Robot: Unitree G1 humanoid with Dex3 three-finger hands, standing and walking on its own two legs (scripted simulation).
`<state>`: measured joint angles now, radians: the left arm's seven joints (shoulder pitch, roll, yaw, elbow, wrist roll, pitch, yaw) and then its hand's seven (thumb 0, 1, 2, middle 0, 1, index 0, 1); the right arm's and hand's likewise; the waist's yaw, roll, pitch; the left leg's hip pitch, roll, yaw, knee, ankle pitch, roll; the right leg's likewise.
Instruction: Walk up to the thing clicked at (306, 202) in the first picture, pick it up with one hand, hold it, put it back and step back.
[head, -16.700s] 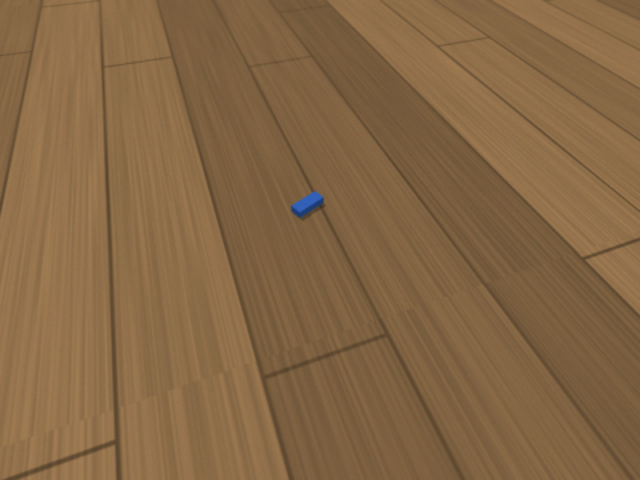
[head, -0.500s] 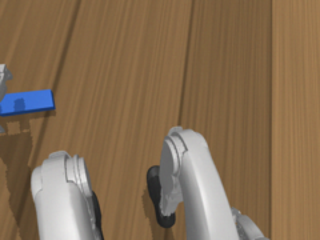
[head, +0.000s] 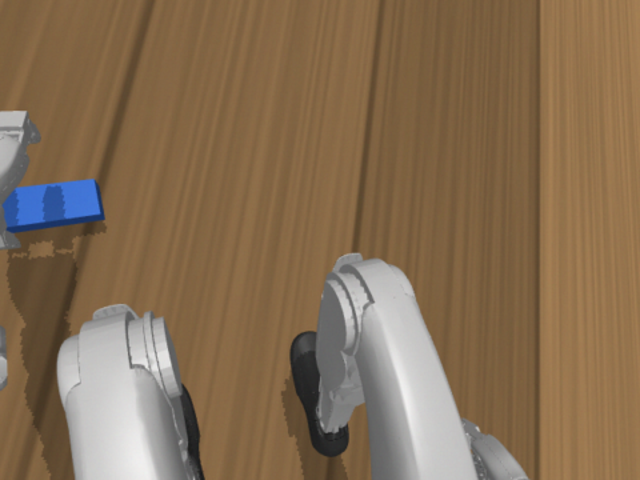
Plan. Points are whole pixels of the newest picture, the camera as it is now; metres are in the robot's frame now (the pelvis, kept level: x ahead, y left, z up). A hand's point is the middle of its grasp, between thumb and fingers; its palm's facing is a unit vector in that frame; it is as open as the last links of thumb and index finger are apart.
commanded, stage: approach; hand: left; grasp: from above
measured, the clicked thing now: (46, 206) +0.48 +0.27 -0.30
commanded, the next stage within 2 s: close in in 0.44 s
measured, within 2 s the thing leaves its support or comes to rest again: neither
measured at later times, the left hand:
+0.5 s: hand out of the picture +0.45 +0.30 -0.19, palm faces -0.53 -0.10 -0.84, open 14.0 cm
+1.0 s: hand (37, 201) +0.47 +0.26 -0.22, palm faces -0.50 -0.09 -0.86, open 14.0 cm
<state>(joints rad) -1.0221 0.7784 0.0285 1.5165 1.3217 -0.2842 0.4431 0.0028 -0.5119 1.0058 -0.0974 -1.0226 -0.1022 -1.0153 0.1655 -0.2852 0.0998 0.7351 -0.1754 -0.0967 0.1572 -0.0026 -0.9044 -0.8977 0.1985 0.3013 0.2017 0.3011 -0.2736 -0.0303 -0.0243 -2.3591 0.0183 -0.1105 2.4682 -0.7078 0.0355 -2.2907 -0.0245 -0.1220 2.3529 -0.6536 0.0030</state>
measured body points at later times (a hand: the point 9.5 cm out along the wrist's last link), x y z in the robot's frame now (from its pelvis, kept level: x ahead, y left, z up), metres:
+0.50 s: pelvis -0.01 +0.00 +0.00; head +0.25 +0.07 +0.36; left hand +0.47 +0.30 -0.14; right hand +0.03 -0.27 -0.09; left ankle +0.07 +0.12 -0.28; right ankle +0.11 -0.12 -0.28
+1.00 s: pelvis +0.00 +0.00 -0.01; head +0.27 +0.08 +0.34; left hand +0.49 +0.26 -0.17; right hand +0.03 -0.26 -0.09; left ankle +0.07 +0.12 -0.28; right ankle +0.11 -0.12 -0.28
